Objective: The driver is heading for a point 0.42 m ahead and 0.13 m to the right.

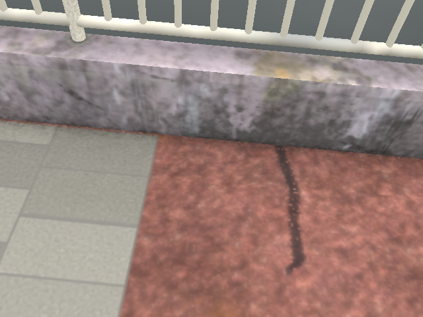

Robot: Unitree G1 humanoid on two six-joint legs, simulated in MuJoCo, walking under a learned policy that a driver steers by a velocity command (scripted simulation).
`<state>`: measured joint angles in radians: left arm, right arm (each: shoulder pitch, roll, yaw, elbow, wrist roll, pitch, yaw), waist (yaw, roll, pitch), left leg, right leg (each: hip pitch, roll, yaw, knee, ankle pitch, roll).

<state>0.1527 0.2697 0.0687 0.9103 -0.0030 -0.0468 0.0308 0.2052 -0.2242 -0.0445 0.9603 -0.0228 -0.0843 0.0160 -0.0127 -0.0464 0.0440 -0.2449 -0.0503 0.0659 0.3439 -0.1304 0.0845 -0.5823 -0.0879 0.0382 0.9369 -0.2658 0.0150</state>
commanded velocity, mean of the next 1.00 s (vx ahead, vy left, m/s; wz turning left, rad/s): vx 0.04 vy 0.00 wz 0.00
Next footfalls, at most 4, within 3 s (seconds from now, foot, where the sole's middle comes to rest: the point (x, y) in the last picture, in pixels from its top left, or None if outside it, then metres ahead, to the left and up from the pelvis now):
0.18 right None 0.15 -0.15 -0.78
2.08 right None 0.24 -0.19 -0.78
2.50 left None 0.46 0.02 -0.78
2.74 right None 0.37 -0.22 -0.78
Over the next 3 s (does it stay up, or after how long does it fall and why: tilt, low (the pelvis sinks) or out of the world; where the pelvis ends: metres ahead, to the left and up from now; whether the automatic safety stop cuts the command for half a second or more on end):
stays up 0.37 -0.10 -0.01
